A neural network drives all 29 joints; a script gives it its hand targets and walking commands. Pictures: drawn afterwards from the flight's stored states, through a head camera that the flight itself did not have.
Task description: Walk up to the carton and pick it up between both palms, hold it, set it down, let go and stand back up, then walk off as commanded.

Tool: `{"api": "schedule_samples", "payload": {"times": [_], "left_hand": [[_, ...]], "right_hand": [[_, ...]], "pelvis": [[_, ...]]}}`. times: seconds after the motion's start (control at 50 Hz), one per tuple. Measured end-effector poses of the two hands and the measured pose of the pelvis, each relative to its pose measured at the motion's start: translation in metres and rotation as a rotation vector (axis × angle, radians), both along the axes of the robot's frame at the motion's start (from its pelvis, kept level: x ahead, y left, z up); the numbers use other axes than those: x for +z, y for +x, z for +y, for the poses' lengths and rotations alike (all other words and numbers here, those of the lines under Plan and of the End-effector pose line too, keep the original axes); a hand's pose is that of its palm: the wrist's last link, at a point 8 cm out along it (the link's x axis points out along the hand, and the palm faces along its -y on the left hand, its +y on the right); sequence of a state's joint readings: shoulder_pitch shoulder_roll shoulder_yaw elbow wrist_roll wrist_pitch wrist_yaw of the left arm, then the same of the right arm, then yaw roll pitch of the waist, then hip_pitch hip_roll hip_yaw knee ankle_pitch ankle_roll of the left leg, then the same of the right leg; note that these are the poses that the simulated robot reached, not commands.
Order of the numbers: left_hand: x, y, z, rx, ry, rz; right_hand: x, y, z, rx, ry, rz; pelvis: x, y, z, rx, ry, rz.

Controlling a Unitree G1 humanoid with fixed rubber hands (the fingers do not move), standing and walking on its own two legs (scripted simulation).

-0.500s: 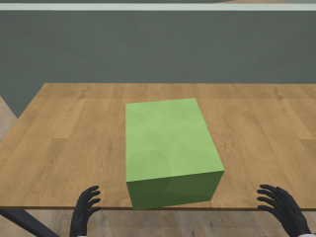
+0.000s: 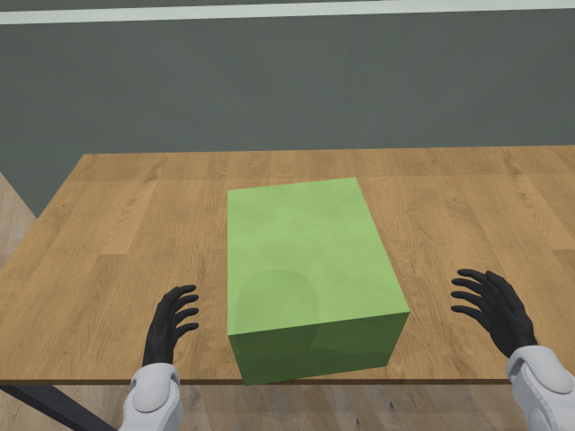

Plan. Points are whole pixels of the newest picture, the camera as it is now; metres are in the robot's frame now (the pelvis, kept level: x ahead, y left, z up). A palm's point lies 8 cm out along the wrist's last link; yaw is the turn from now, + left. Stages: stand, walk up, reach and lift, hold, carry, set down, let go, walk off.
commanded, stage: reach and lift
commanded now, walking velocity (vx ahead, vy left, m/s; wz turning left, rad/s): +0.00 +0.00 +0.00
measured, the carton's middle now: (303, 274) +0.41 +0.01 -0.04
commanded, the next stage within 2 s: none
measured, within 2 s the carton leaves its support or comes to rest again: neither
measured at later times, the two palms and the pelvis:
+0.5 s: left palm (162, 292) +0.29 +0.20 +0.08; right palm (476, 247) +0.36 -0.22 +0.10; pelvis -0.01 +0.00 +0.00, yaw +0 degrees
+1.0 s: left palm (160, 246) +0.35 +0.21 +0.10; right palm (452, 200) +0.42 -0.20 +0.12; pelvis +0.00 +0.00 +0.00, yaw +0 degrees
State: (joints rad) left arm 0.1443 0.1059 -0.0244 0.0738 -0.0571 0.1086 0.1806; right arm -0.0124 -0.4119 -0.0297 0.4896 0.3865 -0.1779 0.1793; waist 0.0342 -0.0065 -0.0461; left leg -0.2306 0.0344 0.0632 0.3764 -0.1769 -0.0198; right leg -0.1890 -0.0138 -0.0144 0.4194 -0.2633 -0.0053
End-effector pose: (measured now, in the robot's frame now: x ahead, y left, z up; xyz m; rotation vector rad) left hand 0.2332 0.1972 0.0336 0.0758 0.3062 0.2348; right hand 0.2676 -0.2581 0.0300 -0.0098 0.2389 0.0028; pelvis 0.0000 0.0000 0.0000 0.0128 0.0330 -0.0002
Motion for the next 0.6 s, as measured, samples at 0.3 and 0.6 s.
{"api": "schedule_samples", "payload": {"times": [0.3,0.6], "left_hand": [[0.030,0.037,-0.006,-0.025,0.006,0.009],[0.053,0.070,0.005,0.012,0.007,0.023]], "right_hand": [[0.046,0.056,0.023,0.050,0.026,-0.052],[0.072,0.104,0.038,0.064,0.026,-0.034]], "pelvis": [[0.000,-0.007,0.001,-0.001,-0.002,-0.010],[0.000,-0.007,0.000,-0.001,-0.002,-0.009]]}}
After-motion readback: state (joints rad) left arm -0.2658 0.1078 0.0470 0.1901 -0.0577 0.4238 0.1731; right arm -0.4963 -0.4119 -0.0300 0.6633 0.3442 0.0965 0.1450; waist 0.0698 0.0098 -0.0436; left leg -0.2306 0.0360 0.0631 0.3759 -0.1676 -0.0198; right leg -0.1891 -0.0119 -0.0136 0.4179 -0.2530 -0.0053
